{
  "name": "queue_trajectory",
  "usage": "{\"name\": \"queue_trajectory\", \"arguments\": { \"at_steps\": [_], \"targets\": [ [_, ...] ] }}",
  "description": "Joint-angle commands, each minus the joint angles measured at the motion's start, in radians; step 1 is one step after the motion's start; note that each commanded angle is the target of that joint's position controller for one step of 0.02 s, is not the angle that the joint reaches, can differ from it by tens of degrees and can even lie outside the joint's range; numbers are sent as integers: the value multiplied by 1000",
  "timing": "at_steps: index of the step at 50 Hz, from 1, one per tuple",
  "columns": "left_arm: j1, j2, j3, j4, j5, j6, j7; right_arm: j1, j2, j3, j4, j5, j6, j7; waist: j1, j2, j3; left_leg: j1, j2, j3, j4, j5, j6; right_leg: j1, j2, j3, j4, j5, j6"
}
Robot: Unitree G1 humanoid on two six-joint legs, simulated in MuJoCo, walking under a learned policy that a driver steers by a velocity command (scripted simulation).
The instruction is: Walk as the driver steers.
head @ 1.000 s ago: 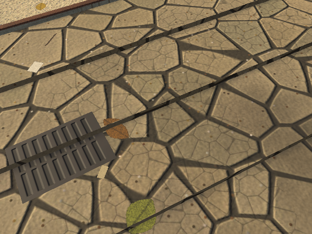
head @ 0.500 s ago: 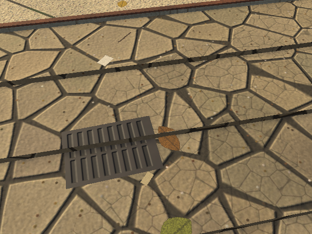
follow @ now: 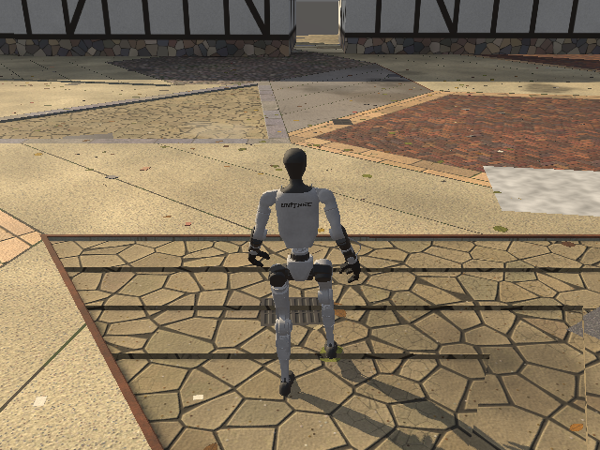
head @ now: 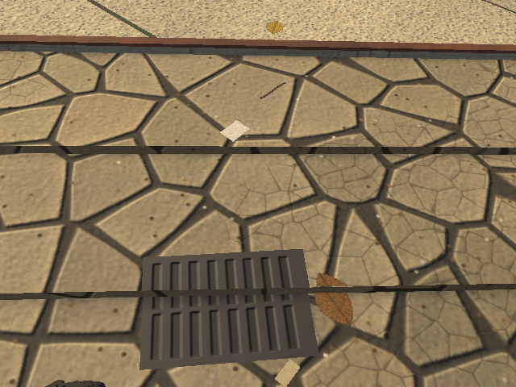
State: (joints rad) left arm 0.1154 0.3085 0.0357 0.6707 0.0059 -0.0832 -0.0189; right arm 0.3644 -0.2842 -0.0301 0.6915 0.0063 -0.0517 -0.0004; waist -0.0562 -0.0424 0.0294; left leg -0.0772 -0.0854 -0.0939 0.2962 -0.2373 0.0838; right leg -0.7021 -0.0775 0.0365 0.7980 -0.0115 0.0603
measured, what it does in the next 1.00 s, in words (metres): climbs, turning right: right foot 0.04 m higher, then left foot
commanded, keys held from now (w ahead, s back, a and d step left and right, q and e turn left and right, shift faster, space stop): w+e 1.00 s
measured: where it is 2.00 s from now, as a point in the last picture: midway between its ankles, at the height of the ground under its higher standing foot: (340, 232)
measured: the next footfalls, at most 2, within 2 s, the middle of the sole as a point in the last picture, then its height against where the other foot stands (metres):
right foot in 0.16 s outside the picture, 0.04 m higher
left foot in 0.62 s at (210, 359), level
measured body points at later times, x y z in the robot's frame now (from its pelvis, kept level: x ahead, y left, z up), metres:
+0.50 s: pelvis +0.28 -0.03 +0.03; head +0.31 -0.04 +0.48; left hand +0.39 +0.24 -0.08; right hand +0.44 -0.30 -0.05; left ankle +0.46 +0.11 -0.66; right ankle +0.27 -0.13 -0.71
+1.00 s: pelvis +0.54 -0.04 +0.03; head +0.56 -0.05 +0.48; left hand +0.84 +0.06 -0.05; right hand +0.40 -0.29 -0.09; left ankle +0.50 +0.09 -0.71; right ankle +0.60 -0.25 -0.64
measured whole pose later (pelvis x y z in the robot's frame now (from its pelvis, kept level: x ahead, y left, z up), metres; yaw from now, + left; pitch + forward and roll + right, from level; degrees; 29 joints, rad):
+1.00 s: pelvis +0.54 -0.04 +0.03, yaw -30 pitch +1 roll +1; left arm 0.13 0.28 0.06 0.61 -0.02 -0.01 -0.04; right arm 0.40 -0.28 -0.05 0.80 -0.01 -0.07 -0.02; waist -0.10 -0.04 0.03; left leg 0.02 0.01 0.17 0.27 -0.30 0.01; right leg -0.72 -0.07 0.03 0.91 -0.06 0.02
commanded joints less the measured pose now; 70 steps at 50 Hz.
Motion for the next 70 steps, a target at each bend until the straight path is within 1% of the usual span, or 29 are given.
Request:
{"name": "queue_trajectory", "arguments": {
  "at_steps": [1,6,8,9,10,11,13,15,19,23,27,30,31,32,33,34,36,39,46,53,56,57,58,59,60,62,64,67,70],
  "targets": [
    [-161,17,-11,-99,-14,-10,-13,35,-171,-44,-25,5,-10,-6,-49,122,47,-26,260,-112,-138,229,126,22,25,-64,-145,52,-15],
    [-146,61,6,-113,-21,-22,-39,45,-184,-43,17,2,-4,-5,-5,164,23,131,310,-42,-51,602,101,71,79,-113,-160,-124,-125],
    [44,109,36,-65,-14,-20,-35,18,-184,-38,11,-6,8,-21,107,181,-131,124,263,43,190,1055,58,362,158,-159,-197,-109,-187],
    [197,150,57,-29,-12,-16,-30,17,-175,-34,-15,-7,5,-31,162,136,-235,-98,222,79,399,1037,10,672,103,-20,-170,-94,-251],
    [347,241,93,-19,-13,-3,-20,76,-137,-17,-35,-16,-8,-29,198,-99,-383,-382,89,115,820,598,-67,966,-122,431,-292,-352,-403],
    [343,181,70,-14,-20,0,-12,35,-121,-11,-37,-30,-27,-9,185,-216,-418,-555,-8,-14,1011,-186,-73,1032,-216,783,-494,-511,-431],
    [213,137,54,-42,-9,7,6,-94,-156,-16,-78,20,-69,26,148,-30,-169,-668,90,-49,1071,-133,-45,771,-197,619,-532,-547,-370],
    [158,97,40,-50,-1,2,5,-118,-128,-16,-85,-5,-77,22,70,55,-63,-595,154,-31,927,-84,-38,560,-123,461,-583,-356,-341],
    [110,100,43,-57,-22,5,14,-93,-88,0,-80,-29,-46,5,19,-7,-13,-509,162,35,709,-39,-101,363,-36,285,-641,-240,-350],
    [162,157,65,-42,-28,8,26,-243,-55,17,-109,-24,-56,6,89,-36,-15,-393,122,54,419,188,-148,306,-2,214,-602,-170,-310],
    [222,164,72,-24,-44,27,29,-286,-104,-3,-120,5,-64,11,104,-60,-48,-311,102,9,276,221,-154,384,-40,316,-512,-307,-263],
    [215,115,60,-28,-34,38,24,-181,-131,-32,-96,10,-68,7,35,-69,-70,-143,99,25,203,103,-106,375,-13,355,-360,-365,-209],
    [217,53,40,-35,-27,37,22,-75,-162,-48,-80,2,-71,1,-16,-26,-122,11,182,-43,166,49,-64,304,42,304,-184,-411,-166],
    [267,-45,11,-44,-3,33,18,46,-227,-64,-71,-13,-65,-8,-28,198,-235,215,403,-279,132,-34,0,166,136,162,195,-598,-106],
    [332,3,15,-98,-44,21,16,59,-287,-79,-53,-29,-53,7,32,447,-241,285,546,-748,-30,-383,122,-108,149,105,411,-608,-91],
    [285,98,39,-68,-53,27,24,-1,-200,-64,-73,-17,-52,9,6,254,-136,210,499,-690,-64,-511,108,-155,81,133,518,-487,-74],
    [190,106,48,-66,-36,39,23,-66,-120,-40,-76,-19,-50,4,7,140,-39,77,395,-372,-50,-211,61,-119,34,108,504,-320,-56],
    [157,67,49,-76,-35,47,11,-75,-88,-35,-46,-26,-56,-7,22,185,-2,5,323,-143,-90,47,52,-60,1,73,453,-224,-40],
    [27,6,29,-120,-27,59,-7,-31,-128,-54,21,-23,-44,-17,2,131,16,86,351,71,-107,334,79,-119,-7,35,210,-78,-19],
    [-172,-19,11,-193,-37,53,-57,24,-184,-66,79,2,-6,-24,-35,117,96,168,377,214,-88,516,36,-27,22,-100,-110,-89,-96],
    [-13,71,57,-165,-27,62,-53,21,-249,-84,87,11,11,-35,82,169,-46,158,360,288,199,1094,17,296,153,-199,-135,-222,-167],
    [102,136,92,-120,-34,65,-44,75,-212,-70,89,9,11,-35,126,104,-157,1,317,313,413,1137,-15,611,198,-215,-156,-169,-210],
    [213,160,116,-96,-46,75,-31,127,-179,-46,96,10,-8,-20,181,66,-261,-324,287,278,636,856,-65,1012,116,-46,-204,-106,-279],
    [292,178,120,-64,-63,84,-14,105,-112,-15,81,2,-24,5,187,-130,-356,-585,170,232,1004,-156,-99,1229,-163,369,-325,-203,-406],
    [368,100,86,-49,-31,75,-3,74,-139,-22,96,18,-46,25,213,-30,-495,-581,190,31,1131,-329,-69,1236,-241,448,-325,-134,-402],
    [227,100,73,-38,-19,54,-13,-121,-139,-28,-3,52,-43,20,147,50,-256,-687,212,46,1030,-230,-52,961,-221,337,-440,-185,-323],
    [83,41,49,-49,-10,30,-9,-97,-132,-35,16,40,-5,8,61,5,-140,-557,248,24,976,-180,-68,662,-199,233,-526,-230,-290],
    [-1,66,54,-38,-4,5,-6,0,-86,-32,52,27,53,-4,-32,-39,-65,-473,213,59,977,-127,-116,444,-176,57,-644,-247,-257],
    [-17,66,53,-18,21,-3,5,22,-111,-52,66,20,72,-15,-61,-65,-59,-496,199,82,1049,-2,-142,432,-162,-69,-672,-209,-227]
  ]
}}
Keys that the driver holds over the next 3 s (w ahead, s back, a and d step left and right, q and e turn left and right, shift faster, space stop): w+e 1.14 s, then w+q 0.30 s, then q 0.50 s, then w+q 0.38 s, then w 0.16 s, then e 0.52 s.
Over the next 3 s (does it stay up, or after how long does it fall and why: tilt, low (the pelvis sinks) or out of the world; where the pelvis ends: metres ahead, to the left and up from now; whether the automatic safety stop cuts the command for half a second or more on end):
stays up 1.21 -0.32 0.09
